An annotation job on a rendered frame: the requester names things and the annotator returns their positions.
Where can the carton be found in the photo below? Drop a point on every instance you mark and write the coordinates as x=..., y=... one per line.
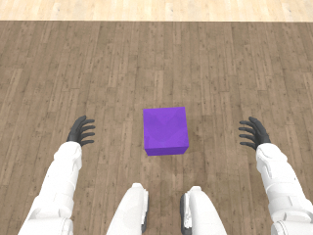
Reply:
x=165, y=131

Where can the robot right foot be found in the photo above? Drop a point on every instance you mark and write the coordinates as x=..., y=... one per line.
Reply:
x=184, y=230

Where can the robot left hand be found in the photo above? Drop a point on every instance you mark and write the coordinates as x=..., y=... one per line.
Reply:
x=76, y=135

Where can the robot left upper arm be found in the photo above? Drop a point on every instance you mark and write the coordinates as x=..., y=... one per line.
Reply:
x=48, y=226

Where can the robot right forearm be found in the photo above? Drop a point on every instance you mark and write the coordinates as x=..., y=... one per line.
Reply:
x=286, y=198

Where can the robot right thigh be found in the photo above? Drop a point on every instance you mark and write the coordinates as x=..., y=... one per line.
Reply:
x=205, y=219

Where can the robot left forearm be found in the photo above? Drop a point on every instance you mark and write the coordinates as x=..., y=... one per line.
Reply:
x=56, y=195

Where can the robot right hand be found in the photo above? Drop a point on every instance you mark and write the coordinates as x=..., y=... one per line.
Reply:
x=259, y=136

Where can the robot right upper arm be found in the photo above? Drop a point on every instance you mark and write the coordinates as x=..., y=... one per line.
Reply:
x=283, y=227

